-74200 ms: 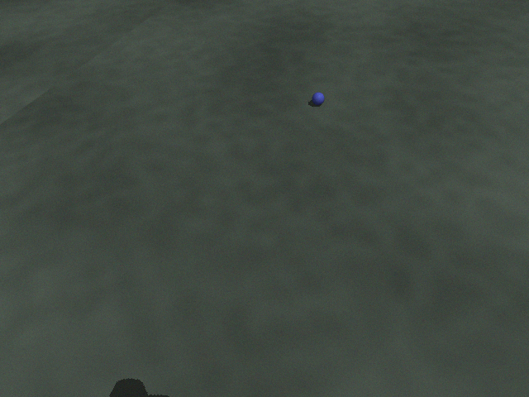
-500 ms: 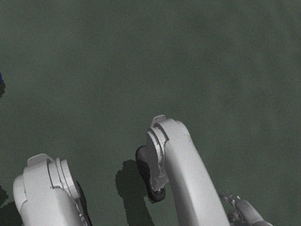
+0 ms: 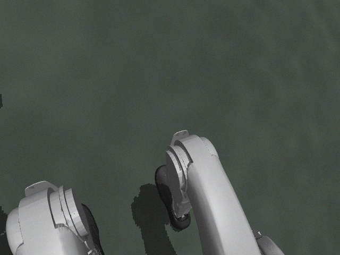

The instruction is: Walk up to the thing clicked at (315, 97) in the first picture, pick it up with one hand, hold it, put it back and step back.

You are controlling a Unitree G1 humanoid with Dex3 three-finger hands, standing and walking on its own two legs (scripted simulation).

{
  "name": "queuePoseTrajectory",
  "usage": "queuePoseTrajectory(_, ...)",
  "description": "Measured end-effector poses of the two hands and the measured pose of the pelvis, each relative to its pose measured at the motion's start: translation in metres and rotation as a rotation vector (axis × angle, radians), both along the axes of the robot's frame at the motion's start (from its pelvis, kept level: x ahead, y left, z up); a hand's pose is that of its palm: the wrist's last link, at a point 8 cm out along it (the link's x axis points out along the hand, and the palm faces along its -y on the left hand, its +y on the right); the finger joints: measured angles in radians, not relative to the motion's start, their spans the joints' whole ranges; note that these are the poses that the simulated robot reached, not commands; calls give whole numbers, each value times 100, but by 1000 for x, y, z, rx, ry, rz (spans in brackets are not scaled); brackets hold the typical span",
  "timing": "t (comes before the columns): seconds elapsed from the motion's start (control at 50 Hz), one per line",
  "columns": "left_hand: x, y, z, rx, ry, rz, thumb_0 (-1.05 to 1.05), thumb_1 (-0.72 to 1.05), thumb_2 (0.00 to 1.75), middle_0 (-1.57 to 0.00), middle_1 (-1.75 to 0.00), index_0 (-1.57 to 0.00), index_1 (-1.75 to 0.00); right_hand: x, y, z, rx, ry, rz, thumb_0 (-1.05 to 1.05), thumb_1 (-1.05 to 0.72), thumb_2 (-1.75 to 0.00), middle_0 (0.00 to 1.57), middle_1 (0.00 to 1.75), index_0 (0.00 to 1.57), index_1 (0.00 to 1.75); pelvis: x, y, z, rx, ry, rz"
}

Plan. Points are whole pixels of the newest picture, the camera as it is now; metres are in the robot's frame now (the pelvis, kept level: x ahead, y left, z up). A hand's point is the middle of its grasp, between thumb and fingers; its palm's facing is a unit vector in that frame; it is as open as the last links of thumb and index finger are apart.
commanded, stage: home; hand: left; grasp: from above
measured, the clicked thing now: out of the picture +0.55 +0.31 -0.29
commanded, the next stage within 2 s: none
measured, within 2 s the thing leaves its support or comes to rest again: neither
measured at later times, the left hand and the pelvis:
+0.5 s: hand out of the picture +0.37 +0.31 +0.06, palm faces -0.17 -0.73 -0.66, open 7.5 cm; pelvis +0.02 +0.00 +0.17, yaw +7 degrees
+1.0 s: hand out of the picture +0.27 +0.22 +0.25, palm faces +0.23 -0.94 -0.24, open 7.4 cm; pelvis +0.07 -0.01 +0.34, yaw +11 degrees
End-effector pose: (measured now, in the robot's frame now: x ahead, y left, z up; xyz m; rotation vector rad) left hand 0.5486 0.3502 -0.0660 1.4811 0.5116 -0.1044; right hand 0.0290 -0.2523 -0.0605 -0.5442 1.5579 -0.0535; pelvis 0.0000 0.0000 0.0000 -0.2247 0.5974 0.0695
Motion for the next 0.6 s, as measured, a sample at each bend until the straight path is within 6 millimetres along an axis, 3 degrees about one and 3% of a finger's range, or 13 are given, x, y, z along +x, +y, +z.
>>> queuePoseTrajectory(0.08,-10,2,13,-59,-8,38,0,9,88,-29,-59,-27,-60,4,-2,8,8,4,-26,0,-89,-89,21,30,20,30,2,1,11,-1,22,6)
queuePoseTrajectory(0.18,-45,4,45,-196,-15,82,0,33,92,-26,-52,-25,-53,25,-8,25,22,-16,-40,0,-89,-89,21,30,20,30,5,2,40,12,51,21)
queuePoseTrajectory(0.36,-133,9,122,-431,-21,267,1,74,91,-23,-37,-22,-37,112,-7,76,75,-248,11,0,-90,-89,21,30,20,30,9,2,110,55,47,46)
queuePoseTrajectory(0.48,-179,-6,166,-584,-22,395,1,84,90,-22,-33,-22,-32,171,10,123,146,-441,73,0,-90,-89,20,30,20,30,15,-2,158,84,5,63)
queuePoseTrajectory(0.6,-211,-28,208,-729,-44,534,1,88,90,-21,-31,-21,-31,206,26,171,208,-585,91,1,-90,-89,20,30,20,30,24,-6,202,112,-44,79)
